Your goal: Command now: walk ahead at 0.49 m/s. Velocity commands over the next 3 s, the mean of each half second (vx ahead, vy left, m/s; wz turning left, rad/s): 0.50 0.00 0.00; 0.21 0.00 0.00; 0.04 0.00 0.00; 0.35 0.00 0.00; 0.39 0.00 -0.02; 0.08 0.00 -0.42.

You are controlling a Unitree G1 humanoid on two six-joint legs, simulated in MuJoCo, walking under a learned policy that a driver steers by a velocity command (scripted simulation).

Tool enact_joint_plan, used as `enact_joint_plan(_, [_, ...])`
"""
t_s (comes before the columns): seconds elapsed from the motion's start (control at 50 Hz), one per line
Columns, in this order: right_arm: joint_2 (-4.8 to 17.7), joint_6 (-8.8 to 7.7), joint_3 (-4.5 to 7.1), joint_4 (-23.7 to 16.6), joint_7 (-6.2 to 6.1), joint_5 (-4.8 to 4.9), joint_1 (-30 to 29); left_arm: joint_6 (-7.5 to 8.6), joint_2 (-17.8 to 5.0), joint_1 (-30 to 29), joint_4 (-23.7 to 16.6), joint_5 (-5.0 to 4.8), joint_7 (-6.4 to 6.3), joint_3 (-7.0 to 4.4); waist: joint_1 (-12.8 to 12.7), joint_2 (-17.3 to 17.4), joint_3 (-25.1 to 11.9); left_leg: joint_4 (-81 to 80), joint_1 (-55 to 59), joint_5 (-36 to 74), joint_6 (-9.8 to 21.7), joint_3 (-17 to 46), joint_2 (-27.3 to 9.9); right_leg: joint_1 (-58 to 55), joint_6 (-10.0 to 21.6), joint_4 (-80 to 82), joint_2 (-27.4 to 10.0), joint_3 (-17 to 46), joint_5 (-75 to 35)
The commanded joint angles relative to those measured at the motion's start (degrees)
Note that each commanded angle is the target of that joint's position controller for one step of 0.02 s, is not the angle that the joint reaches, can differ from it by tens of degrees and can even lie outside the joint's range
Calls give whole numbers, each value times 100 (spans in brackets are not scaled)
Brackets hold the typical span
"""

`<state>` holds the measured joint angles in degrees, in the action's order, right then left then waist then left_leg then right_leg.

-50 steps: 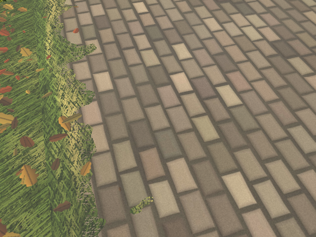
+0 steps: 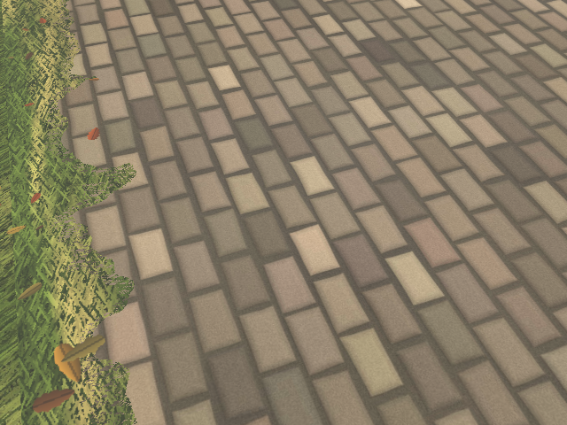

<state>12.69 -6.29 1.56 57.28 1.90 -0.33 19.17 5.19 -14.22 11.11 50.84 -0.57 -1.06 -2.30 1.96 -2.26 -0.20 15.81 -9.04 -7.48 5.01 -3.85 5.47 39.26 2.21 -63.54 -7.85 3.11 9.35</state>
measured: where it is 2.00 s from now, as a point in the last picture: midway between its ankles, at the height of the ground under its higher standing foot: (314, 352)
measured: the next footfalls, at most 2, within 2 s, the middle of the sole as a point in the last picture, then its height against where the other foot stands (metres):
right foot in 0.30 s outside the picture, level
left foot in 0.78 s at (266, 401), level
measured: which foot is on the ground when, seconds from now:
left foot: down 0.00-0.32, up 0.34-0.76, down 0.78-1.00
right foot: up 0.00-0.28, down 0.30-0.80, up 0.82-1.00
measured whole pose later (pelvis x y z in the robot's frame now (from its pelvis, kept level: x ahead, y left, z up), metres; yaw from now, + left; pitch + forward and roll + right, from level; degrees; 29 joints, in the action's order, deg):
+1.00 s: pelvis +0.45 -0.04 -0.01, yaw +0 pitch +1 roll +0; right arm 11.5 -2.2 1.5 53.8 -0.3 -1.4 7.0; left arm -0.2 -13.4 11.8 56.6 -0.1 -2.6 -2.2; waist 0.1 -1.6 1.2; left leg 25.7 -22.8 -4.5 3.3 -2.6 1.9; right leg 21.7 -2.1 -46.3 -2.6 1.6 26.5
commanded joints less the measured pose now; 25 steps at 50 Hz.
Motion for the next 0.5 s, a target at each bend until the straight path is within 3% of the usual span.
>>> enact_joint_plan(0.02, [791, -78, 128, -322, -121, 19, -186, 4, -256, 91, -252, 55, -18, -76, -227, 385, 329, -1076, -483, 508, 948, 1179, -1623, 153, -125, 893, -186, 19, -950])
enact_joint_plan(0.1, [922, -11, 148, -217, -191, 104, 271, 60, -165, -798, -486, -6, 62, -36, 101, 440, 364, -1014, 11, 521, 725, 932, -1555, -67, -170, 2400, 94, -219, -1623])
enact_joint_plan(0.2, [968, 121, 185, -34, -213, 141, 662, 125, -228, -1464, -784, -71, 247, -7, 276, 517, 539, -572, 956, 515, 659, 1033, -1919, 3, -41, 3202, 249, -241, -1034])
enact_joint_plan(0.24, [1047, 178, 222, -34, -227, 147, 587, 175, -353, -1296, -810, -72, 302, -45, 104, 615, 433, -243, 1164, 969, 565, 1084, -2034, -403, 118, 3425, 364, -310, -576])
enact_joint_plan(0.26, [1094, 205, 233, -66, -229, 142, 457, 197, -475, -949, -738, -67, 307, -106, -125, 689, 234, 149, 1150, 1777, 488, 1007, -1979, -978, 220, 3532, 525, -447, -430])
enact_joint_plan(0.28, [1023, 235, 203, -103, -225, 114, 348, 208, -691, -159, -498, -59, 287, -235, -527, 643, -227, 1073, 1004, 2716, 355, 766, -1693, -2029, 372, 3646, 728, -601, -428])
enact_joint_plan(0.3, [817, 228, 107, -239, -220, 35, 274, 214, -1113, 1035, -205, -17, 239, -388, -981, 344, -1083, 2653, 75, 2340, 147, 461, -1358, -3803, 713, 3457, 154, 30, -580])
enact_joint_plan(0.32, [132, 96, -102, -330, -159, 21, 895, 164, -1759, 1789, -50, 77, 225, -548, -859, -1098, -1953, 5008, -2390, -102, -317, 112, -360, -6166, 1635, 3800, -1303, 2592, 70])
enact_joint_plan(0.34, [380, -69, -58, -219, -124, 125, 890, 153, -1279, 1843, -26, 60, 241, -412, -898, -1183, -2319, 5918, -3195, -2373, -252, 1018, -264, -6365, 1807, 4589, -1583, 3993, 525])
enact_joint_plan(0.36, [915, -152, 86, -386, -104, 280, 335, 160, -935, 1273, -118, 21, 238, -292, -776, -821, -1373, 6228, -3688, -2045, -124, 1067, -642, -5599, 1441, 4637, -1381, 3118, 540])
enact_joint_plan(0.38, [952, -162, 101, -492, -128, 286, -57, 144, -719, 692, -259, 10, 236, -214, -598, -392, -862, 6029, -3558, -1471, -90, 889, -977, -4702, 1230, 4754, -1140, 2244, 119])
enact_joint_plan(0.4, [871, -121, 127, -519, -169, 204, -256, 135, -532, 307, -315, 29, 269, -150, -428, -72, -457, 5635, -3318, -1070, -121, 788, -1168, -3899, 1116, 4988, -872, 1661, -276])
enact_joint_plan(0.44, [627, 54, 151, -473, -207, 130, -61, 162, -359, 147, -252, 90, 322, -99, -126, -250, -210, 5135, -2672, -627, -169, 773, -1369, -3071, 987, 5357, -521, 1001, -644])
enact_joint_plan(0.46, [503, 118, 142, -442, -215, 119, 38, 183, -403, 250, -176, 87, 325, -115, -70, -230, -167, 5041, -2589, -537, -209, 716, -1369, -2929, 1048, 5447, -458, 805, -956])
enact_joint_plan(0.5, [516, 174, 170, -539, -236, 96, -165, 201, -567, 458, -41, 94, 279, -157, -37, -131, -8, 4676, -2858, -177, -294, 690, -1394, -2894, 1111, 5567, -432, 528, -1421])
Over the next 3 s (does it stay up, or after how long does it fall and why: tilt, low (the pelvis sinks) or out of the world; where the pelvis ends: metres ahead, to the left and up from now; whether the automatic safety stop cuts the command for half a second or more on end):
stays up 1.02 -0.08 -0.01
